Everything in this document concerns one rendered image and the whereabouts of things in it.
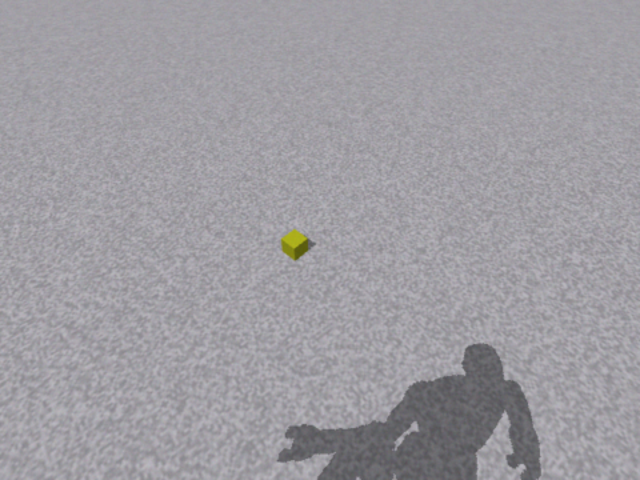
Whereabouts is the cube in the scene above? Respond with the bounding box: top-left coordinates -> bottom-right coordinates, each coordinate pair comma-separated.
281,229 -> 308,261

